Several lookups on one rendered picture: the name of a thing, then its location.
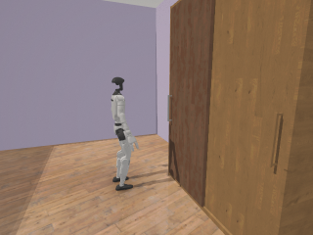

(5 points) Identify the wardrobe door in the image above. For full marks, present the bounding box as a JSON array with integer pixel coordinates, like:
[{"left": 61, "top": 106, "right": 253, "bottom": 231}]
[
  {"left": 169, "top": 0, "right": 215, "bottom": 207},
  {"left": 203, "top": 0, "right": 307, "bottom": 235}
]

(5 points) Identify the robot right shin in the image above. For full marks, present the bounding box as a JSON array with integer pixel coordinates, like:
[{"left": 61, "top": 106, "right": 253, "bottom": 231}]
[{"left": 119, "top": 159, "right": 130, "bottom": 186}]

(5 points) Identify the robot left shin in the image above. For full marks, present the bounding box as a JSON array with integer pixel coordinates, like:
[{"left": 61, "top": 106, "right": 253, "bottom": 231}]
[{"left": 116, "top": 155, "right": 125, "bottom": 178}]

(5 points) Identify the robot right forearm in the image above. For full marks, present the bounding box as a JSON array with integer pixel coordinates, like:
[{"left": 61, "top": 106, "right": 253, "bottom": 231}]
[{"left": 119, "top": 113, "right": 132, "bottom": 137}]

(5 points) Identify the right robot upper arm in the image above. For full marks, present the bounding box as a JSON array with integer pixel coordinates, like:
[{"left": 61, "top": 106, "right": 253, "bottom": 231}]
[{"left": 116, "top": 95, "right": 125, "bottom": 118}]

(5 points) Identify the robot shin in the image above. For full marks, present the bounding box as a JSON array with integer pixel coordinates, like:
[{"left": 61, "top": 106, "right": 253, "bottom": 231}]
[
  {"left": 116, "top": 155, "right": 125, "bottom": 178},
  {"left": 119, "top": 159, "right": 130, "bottom": 186}
]

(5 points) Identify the handle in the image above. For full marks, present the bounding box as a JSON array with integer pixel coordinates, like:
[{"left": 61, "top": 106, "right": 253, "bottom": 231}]
[
  {"left": 268, "top": 113, "right": 279, "bottom": 167},
  {"left": 167, "top": 95, "right": 172, "bottom": 121}
]

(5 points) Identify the right robot hand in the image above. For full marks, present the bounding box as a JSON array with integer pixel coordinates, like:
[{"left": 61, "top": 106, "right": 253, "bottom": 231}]
[{"left": 127, "top": 135, "right": 139, "bottom": 152}]

